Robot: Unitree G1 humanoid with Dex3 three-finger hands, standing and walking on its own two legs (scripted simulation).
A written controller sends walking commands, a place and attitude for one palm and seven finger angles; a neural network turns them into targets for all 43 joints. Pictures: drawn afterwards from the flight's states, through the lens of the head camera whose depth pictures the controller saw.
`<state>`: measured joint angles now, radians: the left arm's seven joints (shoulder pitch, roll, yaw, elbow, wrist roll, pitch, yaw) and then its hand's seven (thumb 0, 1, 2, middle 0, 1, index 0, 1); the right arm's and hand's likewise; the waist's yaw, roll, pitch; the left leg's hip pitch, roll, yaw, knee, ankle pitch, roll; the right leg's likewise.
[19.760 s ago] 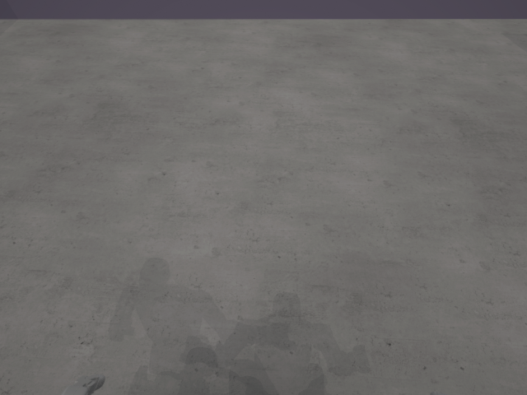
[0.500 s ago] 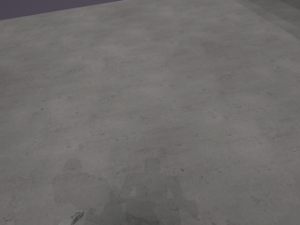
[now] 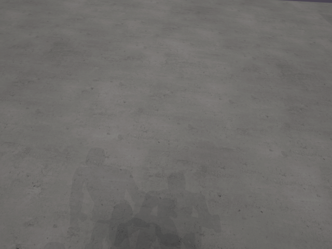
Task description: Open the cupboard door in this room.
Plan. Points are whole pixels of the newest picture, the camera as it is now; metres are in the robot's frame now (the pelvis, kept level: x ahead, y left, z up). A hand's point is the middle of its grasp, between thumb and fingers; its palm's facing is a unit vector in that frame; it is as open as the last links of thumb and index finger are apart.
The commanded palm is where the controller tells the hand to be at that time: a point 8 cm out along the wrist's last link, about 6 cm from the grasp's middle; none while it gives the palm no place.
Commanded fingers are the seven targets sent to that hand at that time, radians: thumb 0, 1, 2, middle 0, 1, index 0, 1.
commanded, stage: turn or walk to find it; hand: left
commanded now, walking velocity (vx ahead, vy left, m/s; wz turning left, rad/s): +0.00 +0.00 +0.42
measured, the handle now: out of the picture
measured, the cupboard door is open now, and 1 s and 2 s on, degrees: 0 0 0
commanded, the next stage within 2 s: stand and wait in 0.64 s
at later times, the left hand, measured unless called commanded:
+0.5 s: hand out of the picture +0.03 +0.16 -0.13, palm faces +0.23 -0.93 -0.28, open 7.4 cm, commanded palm none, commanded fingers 0.00 0.90 0.90 -0.20 -0.30 -0.20 -0.30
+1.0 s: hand out of the picture -0.14 +0.19 -0.17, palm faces +0.49 -0.84 -0.24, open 7.4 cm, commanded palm none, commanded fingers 0.00 0.90 0.90 -0.20 -0.30 -0.20 -0.30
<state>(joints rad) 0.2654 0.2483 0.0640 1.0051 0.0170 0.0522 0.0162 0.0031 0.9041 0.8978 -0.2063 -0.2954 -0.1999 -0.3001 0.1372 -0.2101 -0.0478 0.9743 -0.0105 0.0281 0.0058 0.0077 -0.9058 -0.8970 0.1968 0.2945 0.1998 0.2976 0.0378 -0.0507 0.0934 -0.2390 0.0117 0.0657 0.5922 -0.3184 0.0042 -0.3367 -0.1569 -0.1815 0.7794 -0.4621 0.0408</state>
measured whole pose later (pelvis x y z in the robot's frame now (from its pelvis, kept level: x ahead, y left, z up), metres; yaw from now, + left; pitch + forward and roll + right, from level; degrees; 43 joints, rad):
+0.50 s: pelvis -0.02 -0.05 +0.01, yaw +13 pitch -2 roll +2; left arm 0.17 0.16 0.03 0.92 0.02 0.01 0.01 0.00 0.90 0.90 -0.21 -0.30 -0.20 -0.30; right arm 0.21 -0.24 -0.09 0.99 -0.02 0.07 0.01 0.01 -0.90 -0.90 0.20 0.29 0.20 0.30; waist -0.02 0.06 0.08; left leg -0.46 -0.04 -0.06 1.07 -0.43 -0.03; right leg -0.24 -0.06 -0.13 0.55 -0.29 -0.04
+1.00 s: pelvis -0.06 -0.01 +0.01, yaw +26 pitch -1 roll -1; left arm 0.23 0.26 0.07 1.02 0.02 0.08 0.01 0.01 0.91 0.90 -0.20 -0.29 -0.20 -0.30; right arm 0.13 -0.19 -0.04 0.96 -0.01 0.02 -0.01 0.01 -0.90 -0.90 0.20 0.29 0.20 0.30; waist 0.03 -0.04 0.08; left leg -0.22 0.00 0.04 0.54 -0.31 0.03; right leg -0.43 -0.11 -0.09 1.02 -0.46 0.07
